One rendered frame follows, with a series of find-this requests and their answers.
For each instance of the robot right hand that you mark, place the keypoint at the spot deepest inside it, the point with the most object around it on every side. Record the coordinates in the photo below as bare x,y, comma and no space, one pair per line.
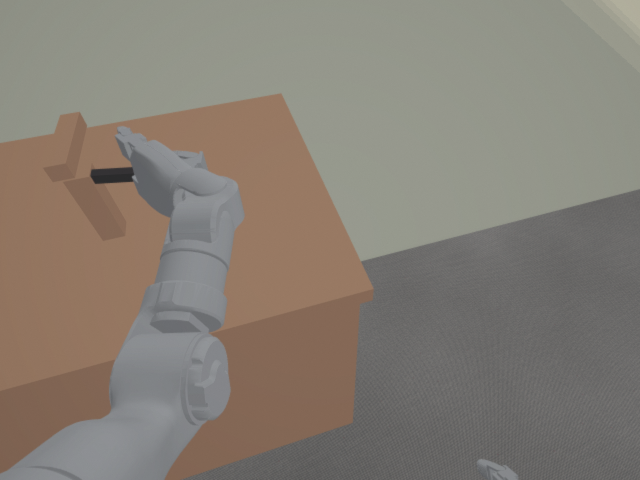
493,471

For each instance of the counter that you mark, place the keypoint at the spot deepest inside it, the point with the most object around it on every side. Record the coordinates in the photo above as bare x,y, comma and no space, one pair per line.
76,258

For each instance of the robot left hand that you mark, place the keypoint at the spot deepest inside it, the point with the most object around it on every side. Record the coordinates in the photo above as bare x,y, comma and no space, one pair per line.
155,167

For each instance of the tap lever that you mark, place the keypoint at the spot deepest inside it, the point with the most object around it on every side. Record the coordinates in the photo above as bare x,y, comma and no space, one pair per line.
112,175

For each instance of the robot left forearm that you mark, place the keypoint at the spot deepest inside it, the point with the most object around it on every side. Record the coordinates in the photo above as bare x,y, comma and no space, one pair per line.
188,293

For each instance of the left robot upper arm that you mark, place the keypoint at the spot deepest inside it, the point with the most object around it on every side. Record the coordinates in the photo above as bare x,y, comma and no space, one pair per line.
164,386

